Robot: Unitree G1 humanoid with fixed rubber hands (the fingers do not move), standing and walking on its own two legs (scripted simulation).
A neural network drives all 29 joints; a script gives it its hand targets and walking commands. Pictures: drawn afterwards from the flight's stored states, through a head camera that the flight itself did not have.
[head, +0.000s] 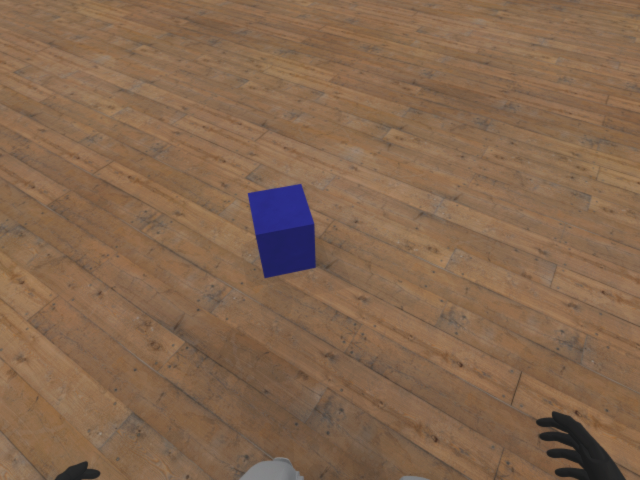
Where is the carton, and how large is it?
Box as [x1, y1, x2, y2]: [248, 184, 315, 277]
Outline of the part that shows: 300,184 248,193 264,277 315,267 313,221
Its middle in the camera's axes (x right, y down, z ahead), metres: -0.14 -0.04 +1.45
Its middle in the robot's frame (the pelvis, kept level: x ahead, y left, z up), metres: +1.03 +0.21 -0.61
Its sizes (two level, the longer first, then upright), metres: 0.210 0.200 0.250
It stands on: the floor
